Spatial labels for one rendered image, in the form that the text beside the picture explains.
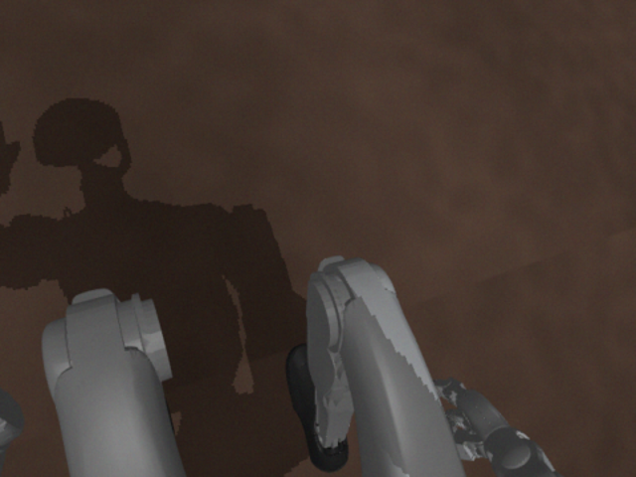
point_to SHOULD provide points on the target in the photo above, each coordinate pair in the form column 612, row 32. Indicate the left robot arm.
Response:
column 11, row 423

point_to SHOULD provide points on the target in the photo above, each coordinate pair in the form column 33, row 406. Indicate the right robot hand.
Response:
column 475, row 414

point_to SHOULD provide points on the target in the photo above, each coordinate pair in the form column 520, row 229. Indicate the right robot arm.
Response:
column 513, row 454

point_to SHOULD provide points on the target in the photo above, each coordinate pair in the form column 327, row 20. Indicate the right robot foot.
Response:
column 302, row 393

